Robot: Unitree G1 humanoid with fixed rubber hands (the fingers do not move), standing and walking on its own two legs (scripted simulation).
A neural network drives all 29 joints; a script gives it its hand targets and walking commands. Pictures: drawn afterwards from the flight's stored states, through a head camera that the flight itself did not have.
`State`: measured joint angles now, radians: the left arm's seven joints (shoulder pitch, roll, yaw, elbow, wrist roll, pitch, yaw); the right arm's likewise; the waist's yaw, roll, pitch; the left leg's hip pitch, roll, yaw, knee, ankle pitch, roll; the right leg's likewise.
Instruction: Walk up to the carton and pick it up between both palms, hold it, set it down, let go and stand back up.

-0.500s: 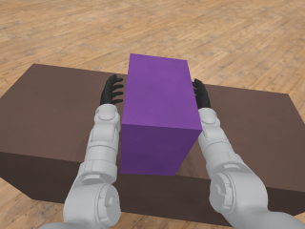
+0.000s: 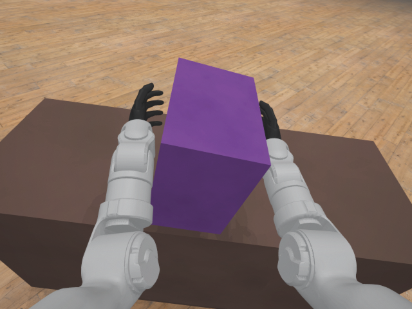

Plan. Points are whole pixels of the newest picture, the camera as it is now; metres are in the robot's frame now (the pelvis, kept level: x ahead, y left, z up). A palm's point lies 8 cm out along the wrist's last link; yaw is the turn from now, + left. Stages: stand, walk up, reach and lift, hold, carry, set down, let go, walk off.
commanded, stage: reach and lift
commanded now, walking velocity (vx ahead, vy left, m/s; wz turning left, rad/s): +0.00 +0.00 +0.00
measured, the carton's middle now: (200, 149) +0.41 +0.03 +0.10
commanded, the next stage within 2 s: hold in 1.06 s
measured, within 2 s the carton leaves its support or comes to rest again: neither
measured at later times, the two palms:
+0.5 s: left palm (141, 111) +0.39 +0.15 +0.20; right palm (274, 136) +0.39 -0.11 +0.17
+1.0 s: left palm (139, 105) +0.39 +0.15 +0.22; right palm (274, 131) +0.39 -0.11 +0.18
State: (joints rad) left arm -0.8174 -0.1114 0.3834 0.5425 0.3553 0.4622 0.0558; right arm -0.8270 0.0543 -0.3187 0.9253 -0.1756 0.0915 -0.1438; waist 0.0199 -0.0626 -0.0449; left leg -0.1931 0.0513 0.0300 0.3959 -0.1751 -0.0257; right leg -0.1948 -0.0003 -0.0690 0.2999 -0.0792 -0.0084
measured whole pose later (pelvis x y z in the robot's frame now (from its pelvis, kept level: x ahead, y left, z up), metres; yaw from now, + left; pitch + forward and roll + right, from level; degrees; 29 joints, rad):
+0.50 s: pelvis +0.00 +0.00 +0.00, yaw +0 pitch -4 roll -1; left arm -0.86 -0.09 0.37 0.46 0.39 0.58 0.00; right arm -0.82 0.08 -0.31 0.82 -0.13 0.17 -0.16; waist -0.01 -0.07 -0.02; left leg -0.16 0.05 0.03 0.40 -0.18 -0.02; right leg -0.15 0.00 -0.07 0.29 -0.08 0.00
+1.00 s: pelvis +0.00 +0.00 +0.00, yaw +0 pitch -4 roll -1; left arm -0.89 -0.08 0.37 0.44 0.41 0.63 -0.01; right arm -0.84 0.08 -0.31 0.80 -0.10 0.20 -0.17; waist -0.01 -0.07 -0.01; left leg -0.15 0.05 0.03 0.40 -0.18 -0.02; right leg -0.14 0.00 -0.07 0.29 -0.08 0.00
